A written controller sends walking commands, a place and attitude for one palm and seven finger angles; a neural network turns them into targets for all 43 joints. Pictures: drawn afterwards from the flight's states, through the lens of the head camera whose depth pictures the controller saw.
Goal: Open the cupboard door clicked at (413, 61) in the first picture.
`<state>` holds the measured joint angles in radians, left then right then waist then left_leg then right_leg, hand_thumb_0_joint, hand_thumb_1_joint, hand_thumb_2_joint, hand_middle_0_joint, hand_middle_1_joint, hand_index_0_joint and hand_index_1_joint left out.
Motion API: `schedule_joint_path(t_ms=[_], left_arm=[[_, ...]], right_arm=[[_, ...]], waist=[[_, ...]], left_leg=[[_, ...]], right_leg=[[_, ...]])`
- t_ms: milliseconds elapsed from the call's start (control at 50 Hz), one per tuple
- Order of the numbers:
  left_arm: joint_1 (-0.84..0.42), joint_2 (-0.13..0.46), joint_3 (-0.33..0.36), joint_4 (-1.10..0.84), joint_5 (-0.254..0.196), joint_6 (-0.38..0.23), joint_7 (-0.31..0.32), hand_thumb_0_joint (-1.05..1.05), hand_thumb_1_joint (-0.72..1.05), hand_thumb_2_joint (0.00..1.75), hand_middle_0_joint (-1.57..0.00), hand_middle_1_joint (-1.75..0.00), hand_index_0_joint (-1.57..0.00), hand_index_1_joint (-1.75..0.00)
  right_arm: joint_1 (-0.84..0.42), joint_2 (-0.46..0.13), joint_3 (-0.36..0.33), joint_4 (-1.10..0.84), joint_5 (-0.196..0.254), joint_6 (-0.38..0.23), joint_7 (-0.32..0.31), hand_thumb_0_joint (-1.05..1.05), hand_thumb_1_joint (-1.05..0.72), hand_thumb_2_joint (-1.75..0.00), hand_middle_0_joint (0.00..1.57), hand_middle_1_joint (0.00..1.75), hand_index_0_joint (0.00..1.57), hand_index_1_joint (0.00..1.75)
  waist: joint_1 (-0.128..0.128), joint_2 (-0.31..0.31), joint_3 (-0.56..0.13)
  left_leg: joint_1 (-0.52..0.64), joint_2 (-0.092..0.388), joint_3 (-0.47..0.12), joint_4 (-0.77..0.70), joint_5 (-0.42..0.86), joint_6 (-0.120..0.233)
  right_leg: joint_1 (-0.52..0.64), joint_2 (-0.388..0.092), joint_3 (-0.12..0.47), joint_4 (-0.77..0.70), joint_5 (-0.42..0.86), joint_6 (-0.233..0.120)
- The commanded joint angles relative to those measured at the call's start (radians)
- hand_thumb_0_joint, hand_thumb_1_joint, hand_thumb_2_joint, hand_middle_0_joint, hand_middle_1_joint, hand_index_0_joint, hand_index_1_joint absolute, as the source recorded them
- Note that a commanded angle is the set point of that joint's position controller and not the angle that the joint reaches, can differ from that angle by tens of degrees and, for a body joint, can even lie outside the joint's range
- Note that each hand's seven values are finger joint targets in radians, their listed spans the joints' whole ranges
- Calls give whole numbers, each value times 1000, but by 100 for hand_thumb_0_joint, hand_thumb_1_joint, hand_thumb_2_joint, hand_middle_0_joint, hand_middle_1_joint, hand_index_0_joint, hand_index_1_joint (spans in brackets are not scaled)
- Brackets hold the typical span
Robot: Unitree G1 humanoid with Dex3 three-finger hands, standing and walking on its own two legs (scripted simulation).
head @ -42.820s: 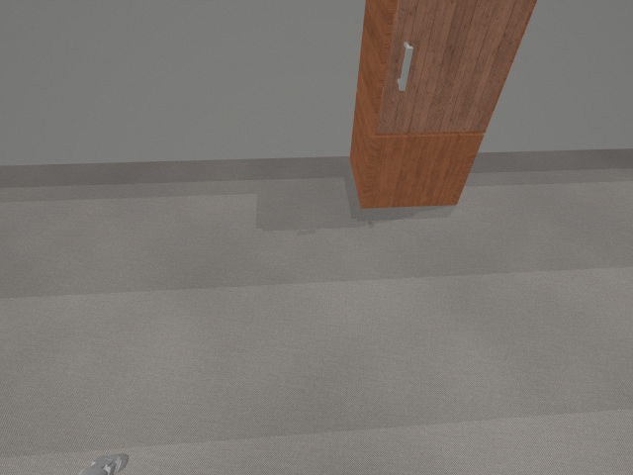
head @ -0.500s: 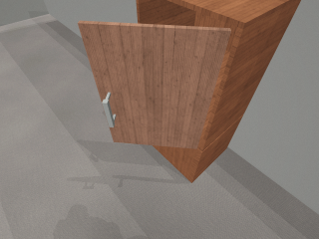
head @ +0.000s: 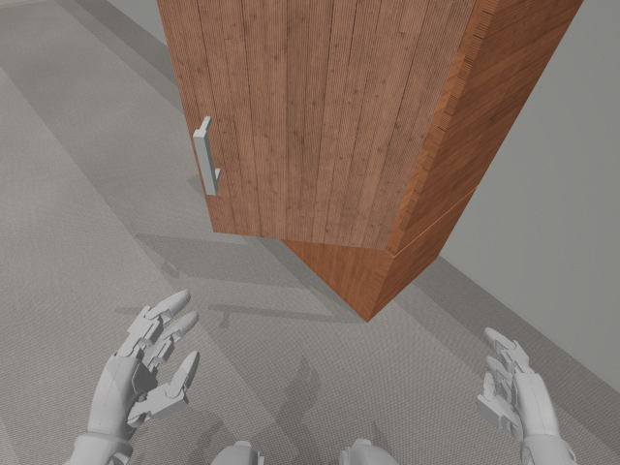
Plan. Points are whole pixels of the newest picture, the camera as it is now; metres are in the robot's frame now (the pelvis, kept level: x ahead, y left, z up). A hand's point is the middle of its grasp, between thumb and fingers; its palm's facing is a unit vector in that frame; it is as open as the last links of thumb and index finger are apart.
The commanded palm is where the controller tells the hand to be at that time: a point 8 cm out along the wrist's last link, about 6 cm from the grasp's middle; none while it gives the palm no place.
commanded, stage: raise the hand with hooked fingers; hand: left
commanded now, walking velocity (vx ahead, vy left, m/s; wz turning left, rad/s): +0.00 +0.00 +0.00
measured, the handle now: (209, 157) +0.62 +0.22 +0.00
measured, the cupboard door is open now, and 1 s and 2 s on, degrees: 42 42 42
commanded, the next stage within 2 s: move the hooked fingers beside the handle in 1.72 s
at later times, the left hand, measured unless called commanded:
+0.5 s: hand (123, 371) +0.22 +0.24 +0.01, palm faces +0.02 -1.00 -0.04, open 11.4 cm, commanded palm +0.20 +0.29 +0.01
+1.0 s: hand (97, 340) +0.26 +0.28 +0.01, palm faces -0.01 -1.00 -0.08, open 13.8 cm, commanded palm +0.24 +0.33 +0.01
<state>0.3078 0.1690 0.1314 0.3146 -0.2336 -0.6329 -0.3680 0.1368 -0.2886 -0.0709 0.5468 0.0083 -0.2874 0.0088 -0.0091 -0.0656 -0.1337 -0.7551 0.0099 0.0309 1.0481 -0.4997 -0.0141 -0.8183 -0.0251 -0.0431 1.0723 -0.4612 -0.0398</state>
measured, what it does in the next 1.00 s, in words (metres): stands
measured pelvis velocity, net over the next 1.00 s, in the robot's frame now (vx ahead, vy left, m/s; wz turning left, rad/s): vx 0.00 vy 0.03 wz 0.02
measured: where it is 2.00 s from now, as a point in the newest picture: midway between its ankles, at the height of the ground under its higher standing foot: outside the picture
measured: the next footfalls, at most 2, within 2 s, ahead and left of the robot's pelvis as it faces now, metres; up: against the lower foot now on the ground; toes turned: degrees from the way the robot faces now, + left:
none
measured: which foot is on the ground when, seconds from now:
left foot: down 0.00-1.00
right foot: down 0.00-1.00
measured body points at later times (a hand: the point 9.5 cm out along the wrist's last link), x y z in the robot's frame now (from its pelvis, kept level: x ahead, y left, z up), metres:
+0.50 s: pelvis -0.01 +0.03 -0.03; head +0.07 +0.04 +0.42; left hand +0.22 +0.29 +0.01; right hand +0.14 -0.20 -0.12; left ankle +0.01 +0.13 -0.67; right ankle +0.04 -0.09 -0.67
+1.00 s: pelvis +0.00 +0.03 -0.03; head +0.09 +0.04 +0.41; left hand +0.25 +0.34 +0.01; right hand +0.19 -0.21 -0.10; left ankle +0.01 +0.13 -0.67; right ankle +0.04 -0.09 -0.67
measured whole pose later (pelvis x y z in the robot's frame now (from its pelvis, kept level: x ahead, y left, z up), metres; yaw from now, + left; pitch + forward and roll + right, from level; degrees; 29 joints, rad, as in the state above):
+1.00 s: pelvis +0.00 +0.03 -0.03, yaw +1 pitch +18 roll -3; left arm 0.13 0.38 0.36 0.27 -0.33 -0.36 -0.47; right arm 0.22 -0.26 0.03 0.52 0.03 -0.21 -0.05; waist -0.01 0.02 -0.15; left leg -0.99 0.01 -0.03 1.24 -0.57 0.02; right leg -0.99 -0.02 -0.10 1.16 -0.50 -0.01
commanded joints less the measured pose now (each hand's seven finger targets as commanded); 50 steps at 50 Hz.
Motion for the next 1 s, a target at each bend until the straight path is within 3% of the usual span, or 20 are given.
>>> schedule_joint_path(t_ms=[0,40,60,80,160,180,220,260,300,360,400,440,520,560,660,720,760,860,920,980], left_arm=[[1,178,139,-325,-67,-15,-8,0,43,70,-23,-60,-23,-60],[-86,191,136,-509,-66,-28,42,0,39,68,-24,-63,-24,-63],[-182,199,102,-630,-63,-40,54,0,36,67,-24,-64,-24,-64],[-158,198,93,-670,-44,-39,67,0,34,66,-24,-66,-24,-66],[-153,130,-30,-609,-18,15,45,0,25,62,-25,-72,-25,-72],[-145,145,-26,-568,-10,43,29,0,22,61,-25,-74,-25,-74],[-65,167,12,-437,-16,139,-1,0,18,59,-25,-76,-25,-76],[3,204,81,-327,-31,245,-26,0,13,57,-25,-80,-25,-80],[8,247,159,-397,-63,315,-23,0,8,55,-26,-82,-26,-82],[17,271,251,-462,-107,333,31,0,1,52,-26,-87,-26,-87],[5,260,258,-526,-108,276,77,0,-3,50,-27,-90,-27,-90],[-23,234,212,-527,-83,212,105,0,-8,48,-27,-93,-27,-93],[-106,213,131,-394,-45,131,62,0,-17,44,-28,-99,-28,-99],[-150,223,114,-353,-56,135,4,0,-22,42,-28,-102,-28,-102],[-163,365,264,-392,-109,185,-66,0,-34,37,-29,-110,-29,-110],[-138,364,307,-448,-129,186,-38,0,-41,34,-29,-114,-29,-114],[-131,366,331,-409,-131,188,-16,0,-45,32,-30,-117,-30,-117],[-215,326,273,-240,-107,209,-51,0,-50,30,-30,-120,-30,-120],[-261,366,290,-213,-116,224,-113,0,-50,30,-30,-120,-30,-120],[-344,433,339,-238,-141,218,-158,0,-50,30,-30,-120,-30,-120]], right_arm=[[-54,-88,-25,-224,16,-2,-12,0,-90,-90,20,30,20,30],[-12,-77,-17,-217,11,4,-26,0,-90,-90,20,30,20,30],[-1,-86,-6,-216,1,5,-34,0,-90,-90,20,30,20,30],[17,-84,-5,-205,-3,8,-41,0,-90,-90,20,30,20,30],[41,-100,20,-160,-1,-2,-63,0,-90,-90,20,30,20,30],[47,-104,18,-151,3,-3,-66,0,-90,-90,20,30,20,30],[46,-109,18,-154,18,4,-73,0,-90,-90,20,30,20,30],[24,-110,18,-169,32,21,-79,0,-90,-90,20,30,20,30],[-1,-103,16,-204,40,36,-80,0,-90,-90,20,30,20,30],[-15,-71,22,-219,31,47,-81,0,-90,-90,20,30,20,30],[8,-53,22,-202,25,38,-76,0,-90,-90,20,30,20,30],[29,-56,25,-178,15,30,-70,0,-90,-90,20,30,20,30],[64,-96,26,-141,11,19,-68,0,-90,-90,20,30,20,30],[74,-119,24,-147,19,13,-75,0,-90,-90,20,30,20,30],[88,-137,16,-165,34,3,-90,0,-90,-90,20,30,20,30],[91,-120,15,-163,28,8,-83,0,-90,-90,20,30,20,30],[93,-110,13,-150,21,16,-77,0,-90,-90,20,30,20,30],[97,-128,22,-145,24,34,-71,0,-90,-90,20,30,20,30],[106,-143,21,-153,31,33,-78,0,-90,-90,20,30,20,30],[108,-146,27,-151,29,27,-84,0,-90,-90,20,30,20,30]], waist=[[72,131,-194],[42,220,-245],[8,217,-258],[3,232,-286],[-67,187,-211],[-69,159,-212],[-51,79,-198],[-1,48,-199],[40,52,-296],[83,49,-343],[76,96,-338],[43,119,-281],[-29,99,-166],[-39,106,-157],[17,171,-301],[36,202,-353],[35,190,-331],[-16,156,-200],[-21,126,-256],[-8,164,-314]], left_leg=[[-109,-54,2,-12,117,28],[-55,-36,-20,7,145,37],[-34,-24,-44,24,158,42],[-6,-18,-51,29,176,46],[-46,-3,-94,55,147,49],[-69,-3,-100,53,117,47],[-136,-11,-101,33,46,44],[-155,-19,-101,-4,35,38],[-120,-29,-88,-33,82,34],[-99,-29,-86,-43,175,28],[-68,-20,-84,-45,221,22],[-67,-13,-88,-40,210,20],[-127,-12,-99,-15,82,25],[-138,-15,-105,-17,36,28],[-54,-18,-99,-39,161,25],[19,-14,-95,-41,308,15],[3,-14,-92,-26,349,12],[-86,-13,-87,-17,223,19],[-83,-15,-78,-10,206,29],[-53,-13,-79,-3,255,29]], right_leg=[[102,-5,109,-103,2,5],[73,8,88,-75,44,2],[29,25,65,-35,72,0],[10,25,54,-32,88,-2],[-90,46,6,-14,58,2],[-96,43,-2,-17,33,9],[-70,42,-2,-50,-35,19],[-25,43,-9,-61,-57,15],[53,31,-13,-67,-16,21],[133,33,-15,-56,58,15],[114,30,-20,-47,98,12],[40,34,-32,-34,78,9],[-90,37,-36,-31,-28,10],[-104,37,-29,-31,-53,7],[12,39,-19,-41,41,1],[50,39,-32,-33,150,4],[53,45,-37,-24,188,2],[-22,45,-35,-38,114,6],[12,41,-16,-59,115,14],[48,42,-6,-50,160,8]])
